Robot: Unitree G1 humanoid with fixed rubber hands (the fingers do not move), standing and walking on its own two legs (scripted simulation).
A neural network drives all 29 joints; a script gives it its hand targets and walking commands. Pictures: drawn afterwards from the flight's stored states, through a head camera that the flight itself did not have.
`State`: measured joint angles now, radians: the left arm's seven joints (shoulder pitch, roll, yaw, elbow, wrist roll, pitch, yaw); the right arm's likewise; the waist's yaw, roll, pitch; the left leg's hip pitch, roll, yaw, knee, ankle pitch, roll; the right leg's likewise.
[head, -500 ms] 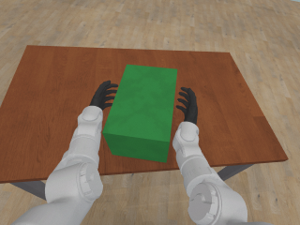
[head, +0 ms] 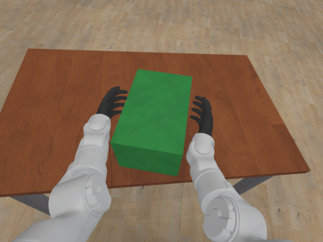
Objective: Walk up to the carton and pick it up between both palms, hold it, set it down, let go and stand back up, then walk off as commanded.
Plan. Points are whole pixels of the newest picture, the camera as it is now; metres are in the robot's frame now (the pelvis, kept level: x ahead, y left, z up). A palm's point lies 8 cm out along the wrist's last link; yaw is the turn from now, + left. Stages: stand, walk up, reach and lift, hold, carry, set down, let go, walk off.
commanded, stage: set down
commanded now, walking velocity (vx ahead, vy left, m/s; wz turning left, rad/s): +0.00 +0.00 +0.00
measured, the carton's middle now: (156, 120) +0.43 +0.01 -0.02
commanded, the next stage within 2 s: none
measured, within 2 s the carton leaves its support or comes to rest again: rests again in 1.16 s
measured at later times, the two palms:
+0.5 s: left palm (108, 114) +0.42 +0.14 +0.02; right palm (206, 133) +0.36 -0.12 +0.03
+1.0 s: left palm (108, 118) +0.42 +0.14 +0.00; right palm (201, 144) +0.34 -0.11 +0.00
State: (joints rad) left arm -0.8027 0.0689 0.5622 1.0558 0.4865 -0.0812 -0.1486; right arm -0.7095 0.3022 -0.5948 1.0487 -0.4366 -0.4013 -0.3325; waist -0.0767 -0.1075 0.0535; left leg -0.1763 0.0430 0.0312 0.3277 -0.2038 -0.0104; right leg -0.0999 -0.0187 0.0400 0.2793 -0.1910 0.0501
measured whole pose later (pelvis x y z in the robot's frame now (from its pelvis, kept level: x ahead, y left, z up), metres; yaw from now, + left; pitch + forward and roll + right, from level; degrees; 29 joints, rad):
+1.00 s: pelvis -0.02 +0.00 +0.00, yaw +0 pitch +10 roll -1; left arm -0.89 0.12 0.48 1.20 0.38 -0.20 -0.11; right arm -0.74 0.25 -0.62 1.21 -0.43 -0.48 -0.36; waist -0.08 -0.10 0.04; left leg -0.37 0.04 0.03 0.40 -0.19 -0.01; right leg -0.26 -0.02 0.04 0.28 -0.19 0.05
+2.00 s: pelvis -0.10 +0.05 -0.03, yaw -1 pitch +12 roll -5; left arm -0.98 0.33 -0.17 1.49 -0.24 -0.25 -0.04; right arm -0.76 0.06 -0.28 1.22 0.01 -0.26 -0.33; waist -0.08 -0.06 -0.13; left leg -0.68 0.04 0.03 0.67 -0.20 0.04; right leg -0.53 -0.02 0.04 0.49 -0.17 0.05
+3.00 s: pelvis -0.08 +0.03 -0.02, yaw +0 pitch +2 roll -3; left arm -0.24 0.47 0.02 0.47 -0.22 0.11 -0.18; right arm 0.04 0.13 0.05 0.17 0.10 -0.01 -0.46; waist -0.06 -0.03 -0.01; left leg -0.43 0.04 0.03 0.63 -0.24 0.04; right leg -0.30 -0.02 0.04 0.48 -0.22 0.05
